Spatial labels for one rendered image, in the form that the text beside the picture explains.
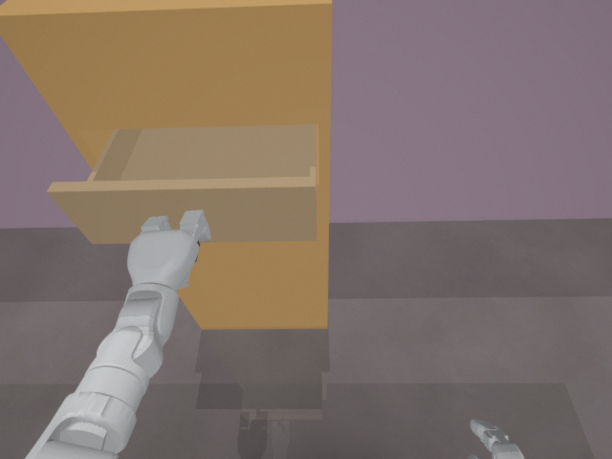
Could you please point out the cabinet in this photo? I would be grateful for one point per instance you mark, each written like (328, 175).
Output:
(133, 64)

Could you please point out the robot left forearm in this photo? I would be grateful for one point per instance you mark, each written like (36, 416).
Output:
(101, 412)

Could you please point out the robot left upper arm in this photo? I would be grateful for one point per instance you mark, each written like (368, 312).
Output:
(54, 449)

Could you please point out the robot left hand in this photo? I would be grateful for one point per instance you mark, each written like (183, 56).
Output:
(164, 255)

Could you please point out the robot right hand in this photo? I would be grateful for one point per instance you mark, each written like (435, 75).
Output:
(495, 440)

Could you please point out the drawer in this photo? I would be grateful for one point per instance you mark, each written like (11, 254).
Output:
(254, 183)

